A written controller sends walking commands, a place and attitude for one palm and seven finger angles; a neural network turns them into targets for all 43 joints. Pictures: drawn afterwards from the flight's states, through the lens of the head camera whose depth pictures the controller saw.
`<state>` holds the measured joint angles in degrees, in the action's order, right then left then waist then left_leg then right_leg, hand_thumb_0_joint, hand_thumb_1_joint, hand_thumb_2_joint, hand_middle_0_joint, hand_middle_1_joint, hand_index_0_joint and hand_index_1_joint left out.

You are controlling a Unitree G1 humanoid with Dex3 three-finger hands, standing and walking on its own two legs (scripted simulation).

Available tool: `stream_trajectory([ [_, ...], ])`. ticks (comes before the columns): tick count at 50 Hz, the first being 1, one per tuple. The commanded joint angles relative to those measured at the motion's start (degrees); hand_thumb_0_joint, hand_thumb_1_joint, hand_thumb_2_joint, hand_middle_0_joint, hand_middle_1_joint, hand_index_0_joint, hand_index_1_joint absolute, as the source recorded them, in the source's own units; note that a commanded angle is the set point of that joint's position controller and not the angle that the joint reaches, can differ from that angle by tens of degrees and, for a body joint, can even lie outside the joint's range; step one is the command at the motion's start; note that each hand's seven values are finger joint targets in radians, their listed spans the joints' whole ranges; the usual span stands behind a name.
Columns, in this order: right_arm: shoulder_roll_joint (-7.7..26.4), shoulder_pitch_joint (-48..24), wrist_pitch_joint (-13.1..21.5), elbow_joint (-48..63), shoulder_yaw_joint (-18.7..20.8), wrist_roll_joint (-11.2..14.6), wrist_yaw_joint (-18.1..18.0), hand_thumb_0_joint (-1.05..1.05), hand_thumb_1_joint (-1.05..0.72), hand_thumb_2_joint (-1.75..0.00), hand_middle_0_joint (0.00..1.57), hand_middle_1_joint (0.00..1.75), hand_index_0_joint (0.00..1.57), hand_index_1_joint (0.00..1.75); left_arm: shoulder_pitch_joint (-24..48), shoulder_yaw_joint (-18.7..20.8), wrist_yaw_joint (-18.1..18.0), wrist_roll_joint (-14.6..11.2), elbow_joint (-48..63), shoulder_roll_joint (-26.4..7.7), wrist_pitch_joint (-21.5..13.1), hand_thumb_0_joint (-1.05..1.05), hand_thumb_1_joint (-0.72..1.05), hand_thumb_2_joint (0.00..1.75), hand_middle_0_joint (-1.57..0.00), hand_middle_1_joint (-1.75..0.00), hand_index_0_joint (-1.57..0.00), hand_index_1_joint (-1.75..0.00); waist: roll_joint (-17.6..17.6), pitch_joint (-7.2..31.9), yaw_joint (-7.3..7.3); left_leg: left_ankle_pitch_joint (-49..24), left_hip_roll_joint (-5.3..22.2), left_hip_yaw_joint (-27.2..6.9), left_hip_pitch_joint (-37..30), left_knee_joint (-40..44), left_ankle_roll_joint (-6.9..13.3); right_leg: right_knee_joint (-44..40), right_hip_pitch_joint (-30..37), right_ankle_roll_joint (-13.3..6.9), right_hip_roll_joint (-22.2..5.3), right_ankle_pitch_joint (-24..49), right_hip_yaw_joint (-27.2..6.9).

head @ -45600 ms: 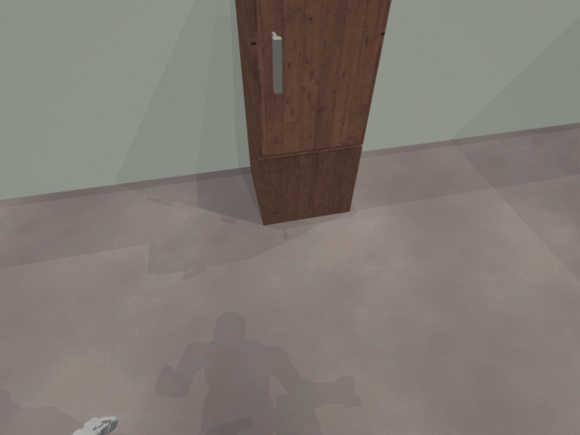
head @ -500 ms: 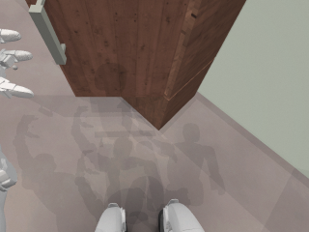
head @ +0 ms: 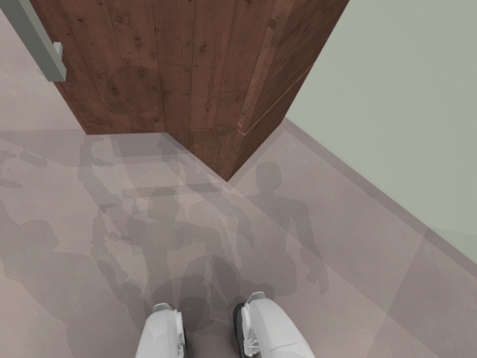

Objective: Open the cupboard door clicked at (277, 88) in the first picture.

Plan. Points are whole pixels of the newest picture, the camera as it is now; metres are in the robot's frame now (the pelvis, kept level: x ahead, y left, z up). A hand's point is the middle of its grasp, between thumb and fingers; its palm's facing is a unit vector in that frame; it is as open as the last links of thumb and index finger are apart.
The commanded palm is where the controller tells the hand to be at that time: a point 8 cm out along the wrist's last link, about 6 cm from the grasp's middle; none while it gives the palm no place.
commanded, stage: move the hooked fingers beside the handle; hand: left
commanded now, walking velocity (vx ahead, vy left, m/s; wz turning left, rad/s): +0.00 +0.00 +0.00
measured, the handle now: (34, 21) +0.60 +0.23 +0.09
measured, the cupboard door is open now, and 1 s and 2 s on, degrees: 47 47 46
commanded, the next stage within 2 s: slide the fingers in behind the handle in 0.96 s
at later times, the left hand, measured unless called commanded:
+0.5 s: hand out of the picture +0.53 +0.30 +0.11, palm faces -0.01 -1.00 -0.01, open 14.0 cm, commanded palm +0.52 +0.32 +0.09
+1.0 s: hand out of the picture +0.54 +0.30 +0.10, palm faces +0.02 -1.00 -0.01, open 14.0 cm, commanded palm +0.54 +0.33 +0.09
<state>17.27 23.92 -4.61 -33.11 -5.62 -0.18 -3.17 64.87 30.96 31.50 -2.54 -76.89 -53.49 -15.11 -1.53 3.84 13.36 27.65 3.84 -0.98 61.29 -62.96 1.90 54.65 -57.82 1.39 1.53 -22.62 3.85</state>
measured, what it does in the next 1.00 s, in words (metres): stands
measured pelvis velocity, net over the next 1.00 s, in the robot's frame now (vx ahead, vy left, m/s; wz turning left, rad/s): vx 0.00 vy -0.01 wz -0.01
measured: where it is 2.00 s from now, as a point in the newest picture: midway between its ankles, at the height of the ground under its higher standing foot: (213, 356)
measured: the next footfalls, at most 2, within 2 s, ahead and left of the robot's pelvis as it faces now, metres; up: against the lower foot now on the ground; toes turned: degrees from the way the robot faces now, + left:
none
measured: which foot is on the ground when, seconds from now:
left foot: down 0.00-1.00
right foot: down 0.00-1.00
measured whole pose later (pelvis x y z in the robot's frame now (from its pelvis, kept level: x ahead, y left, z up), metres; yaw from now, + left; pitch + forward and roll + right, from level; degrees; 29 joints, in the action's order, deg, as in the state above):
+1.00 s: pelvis +0.00 -0.01 -0.01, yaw +0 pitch +27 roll -6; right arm 17.0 23.5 -5.6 -33.2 -6.3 0.2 -2.9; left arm 64.8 31.5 32.0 -2.8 -76.6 -55.2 -14.9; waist -1.8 3.6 13.5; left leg 28.2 4.5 -1.7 63.8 -64.6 1.4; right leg 56.2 -60.3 0.8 2.3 -23.1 4.4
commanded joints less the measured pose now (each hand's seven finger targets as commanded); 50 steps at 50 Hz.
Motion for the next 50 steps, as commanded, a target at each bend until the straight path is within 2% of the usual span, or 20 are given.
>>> stream_trajectory([
  [1,12.22,13.13,-0.17,1.24,4.45,-0.5,-0.49,0.0,-0.9,-0.9,0.2,0.3,0.2,0.3,19.41,2.21,0.27,-1.33,11.95,-17.44,-3.12,0.0,-0.5,0.3,-0.3,-1.2,-0.3,-1.2,-14.12,31.28,-0.44,-33.32,-0.17,-4.76,-31.36,6.35,-1.36,-3.75,6.79,-2.43,2.53,15.23,0.3],
  [4,12.12,13.25,-0.62,1.38,4.66,-0.61,-0.11,0.0,-0.9,-0.9,0.2,0.3,0.2,0.3,19.09,2.52,0.8,-1.67,13.13,-17.2,-3.09,0.0,-0.5,0.3,-0.3,-1.2,-0.3,-1.2,-15.57,31.6,-0.58,-33.65,-0.12,-4.41,-31.74,6.12,-1.43,-3.82,6.49,-2.45,2.65,15.44,0.3],
  [5,12.17,13.41,-0.6,1.45,4.69,-0.65,-0.09,0.0,-0.9,-0.9,0.2,0.3,0.2,0.3,19.79,3.07,0.93,-2.3,13.67,-17.41,-3.49,0.0,-0.5,0.3,-0.3,-1.2,-0.3,-1.2,-14.02,31.28,-0.3,-33.72,-0.2,-4.67,-31.39,6.09,-1.33,-3.68,6.74,-2.56,2.85,15.58,0.52],
  [8,12.3,13.31,-0.72,1.7,4.88,-0.72,0.12,0.0,-0.9,-0.9,0.2,0.3,0.2,0.3,19.21,5.38,0.72,-2.12,15.15,-20.39,-3.65,0.0,-0.5,0.3,-0.3,-1.2,-0.3,-1.2,-14.58,32.81,-1.02,-33.14,-0.26,-4.06,-30.19,5.81,-0.96,-3.68,9.11,-2.5,2.91,16.76,0.03],
  [11,12.07,13.31,-0.98,1.58,5.0,-0.76,0.67,0.0,-0.9,-0.9,0.2,0.3,0.2,0.3,18.64,5.19,0.26,-2.0,17.38,-19.66,-4.39,0.0,-0.5,0.3,-0.3,-1.2,-0.3,-1.2,-18.38,33.98,-1.66,-37.29,0.01,-4.72,-34.43,5.75,-2.01,-3.6,6.8,-2.68,3.09,16.42,0.49],
  [13,12.13,13.34,-1.17,1.16,5.09,-0.78,0.67,0.0,-0.9,-0.9,0.2,0.3,0.2,0.3,18.5,5.37,0.06,-1.99,16.82,-19.81,-4.13,0.0,-0.5,0.3,-0.3,-1.2,-0.3,-1.2,-16.16,32.1,-1.04,-36.2,0.07,-4.69,-33.18,5.68,-1.64,-3.96,7.17,-2.5,3.17,16.57,0.51],
  [16,11.76,13.09,-1.36,1.09,5.1,-0.52,0.81,0.0,-0.9,-0.9,0.2,0.3,0.2,0.3,18.08,2.06,0.68,-2.44,16.78,-15.1,-3.6,0.0,-0.5,0.3,-0.3,-1.2,-0.3,-1.2,-18.37,31.8,-0.7,-37.46,0.16,-5.02,-35.89,6.1,-2.06,-4.49,5.0,-2.47,3.21,15.58,0.87],
  [18,11.84,13.18,-1.52,0.72,5.11,-0.54,0.82,0.0,-0.9,-0.9,0.2,0.3,0.2,0.3,18.08,1.64,0.82,-2.48,16.95,-14.88,-3.29,0.0,-0.5,0.3,-0.3,-1.2,-0.3,-1.2,-18.53,30.82,-0.63,-37.53,0.24,-5.37,-36.35,6.33,-2.24,-4.76,4.44,-2.58,3.24,14.9,1.03],
  [21,11.71,13.15,-1.52,0.82,5.26,-0.53,0.77,0.0,-0.9,-0.9,0.2,0.3,0.2,0.3,16.87,-0.44,0.93,-3.11,16.84,-11.27,-2.97,0.0,-0.5,0.3,-0.3,-1.2,-0.3,-1.2,-17.35,29.91,-0.37,-38.06,0.36,-5.88,-37.49,6.92,-2.44,-5.12,3.41,-2.58,3.24,14.11,1.44],
  [22,11.59,12.93,-1.5,0.58,5.22,-0.6,0.7,0.0,-0.9,-0.9,0.2,0.3,0.2,0.3,18.44,-1.56,0.71,-3.38,16.48,-9.73,-2.83,0.0,-0.5,0.3,-0.3,-1.2,-0.3,-1.2,-16.7,28.31,0.49,-36.6,0.44,-5.9,-36.84,7.01,-2.27,-5.33,2.71,-2.5,3.19,13.68,1.47],
  [24,11.61,12.89,-1.24,0.59,5.25,-0.57,0.62,0.0,-0.9,-0.9,0.2,0.3,0.2,0.3,19.64,-1.6,-0.05,-3.41,16.3,-9.53,-2.83,0.0,-0.5,0.3,-0.3,-1.2,-0.3,-1.2,-14.96,27.85,0.85,-33.17,0.17,-5.78,-34.97,7.16,-1.77,-5.29,3.19,-2.49,3.11,12.9,1.33],
  [26,11.63,12.82,-1.08,0.68,5.18,-0.72,0.66,0.0,-0.9,-0.9,0.2,0.3,0.2,0.3,19.54,0.7,-0.82,-3.56,16.93,-11.87,-3.6,0.0,-0.5,0.3,-0.3,-1.2,-0.3,-1.2,-16.51,29.67,-0.3,-34.21,-0.07,-5.52,-35.45,6.99,-1.99,-4.93,4.43,-2.77,2.98,13.67,1.06],
  [29,11.46,12.03,-0.92,1.18,4.68,-0.51,0.45,0.0,-0.9,-0.9,0.2,0.3,0.2,0.3,19.06,1.55,-2.26,-2.47,14.04,-14.15,-3.66,0.0,-0.5,0.3,-0.3,-1.2,-0.3,-1.2,-12.42,26.5,0.11,-28.26,-0.58,-4.06,-28.4,6.8,-0.77,-4.9,7.62,-2.51,2.83,13.88,0.3],
  [32,11.32,11.33,-0.64,1.68,4.2,-0.37,0.27,0.0,-0.9,-0.9,0.2,0.3,0.2,0.3,21.34,1.54,-3.28,-1.19,14.22,-16.03,-4.44,0.0,-0.5,0.3,-0.3,-1.2,-0.3,-1.2,-13.72,26.73,0.03,-25.86,-0.83,-3.38,-26.04,6.32,-0.37,-4.46,8.78,-2.41,2.69,13.48,-0.37],
  [36,11.4,11.6,-0.49,1.65,4.35,-0.42,0.21,0.0,-0.9,-0.9,0.2,0.3,0.2,0.3,20.39,2.92,-3.06,-0.79,15.3,-18.1,-5.53,0.0,-0.5,0.3,-0.3,-1.2,-0.3,-1.2,-15.72,31.88,-0.71,-29.53,-0.71,-3.7,-28.85,5.45,-0.77,-3.33,9.48,-2.5,2.73,15.62,-0.37],
  [39,11.59,11.32,-0.38,1.65,4.13,-0.04,-0.12,0.0,-0.9,-0.9,0.2,0.3,0.2,0.3,20.67,3.42,-1.62,-1.49,12.59,-19.34,-4.42,0.0,-0.5,0.3,-0.3,-1.2,-0.3,-1.2,-11.79,30.53,0.29,-25.49,-0.9,-2.56,-23.19,4.77,0.27,-3.72,12.28,-1.99,2.78,16.02,-1.22],
  [40,11.62,11.59,-0.36,1.69,3.91,-0.02,-0.28,0.0,-0.9,-0.9,0.2,0.3,0.2,0.3,21.63,3.88,-1.06,-1.83,13.36,-20.34,-4.54,0.0,-0.5,0.3,-0.3,-1.2,-0.3,-1.2,-12.24,30.76,0.04,-26.17,-1.04,-2.95,-23.34,5.09,0.22,-3.36,12.99,-2.22,2.85,16.64,-0.96],
  [45,11.33,12.32,-0.46,1.18,3.99,0.07,-0.32,0.0,-0.9,-0.9,0.2,0.3,0.2,0.3,21.08,1.06,0.29,-1.51,13.38,-17.02,-3.51,0.0,-0.5,0.3,-0.3,-1.2,-0.3,-1.2,-14.77,31.51,0.51,-28.98,-0.79,-3.38,-26.34,4.42,0.03,-2.93,8.99,-2.22,2.92,16.74,-0.47],
  [48,11.75,12.29,-0.56,0.88,3.87,0.11,-0.51,0.0,-0.9,-0.9,0.2,0.3,0.2,0.3,20.88,2.55,0.68,-1.92,11.24,-19.12,-2.91,0.0,-0.5,0.3,-0.3,-1.2,-0.3,-1.2,-12.21,30.18,1.05,-26.73,-0.6,-3.07,-23.18,3.8,0.36,-3.17,9.35,-1.89,2.9,16.02,-0.76],
  [50,11.6,12.43,-0.36,0.92,3.79,0.06,-0.55,0.0,-0.9,-0.9,0.2,0.3,0.2,0.3,22.29,2.49,0.91,-2.25,12.35,-19.14,-3.09,0.0,-0.5,0.3,-0.3,-1.2,-0.3,-1.2,-13.7,30.37,0.86,-26.07,-0.82,-2.99,-22.7,3.89,0.45,-2.89,9.43,-2.14,2.94,15.72,-0.77],
])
